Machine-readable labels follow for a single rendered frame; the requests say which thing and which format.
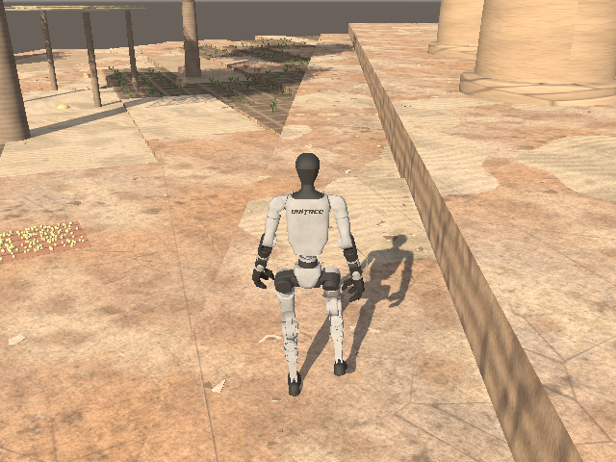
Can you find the right robot forearm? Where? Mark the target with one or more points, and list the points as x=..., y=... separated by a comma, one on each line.
x=353, y=261

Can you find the left robot forearm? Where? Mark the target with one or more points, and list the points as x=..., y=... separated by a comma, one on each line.
x=262, y=256

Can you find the robot right hand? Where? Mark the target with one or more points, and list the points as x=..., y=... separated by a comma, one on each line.
x=358, y=286

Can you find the robot left upper arm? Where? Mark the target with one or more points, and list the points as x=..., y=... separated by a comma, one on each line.
x=277, y=204

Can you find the robot right thigh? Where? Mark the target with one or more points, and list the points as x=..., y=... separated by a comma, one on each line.
x=331, y=283

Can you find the robot right upper arm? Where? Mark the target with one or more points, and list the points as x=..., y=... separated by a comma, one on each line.
x=338, y=204

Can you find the humanoid robot head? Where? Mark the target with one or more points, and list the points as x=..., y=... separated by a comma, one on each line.
x=307, y=166

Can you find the robot left hand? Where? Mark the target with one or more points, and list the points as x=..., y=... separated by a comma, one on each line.
x=265, y=275

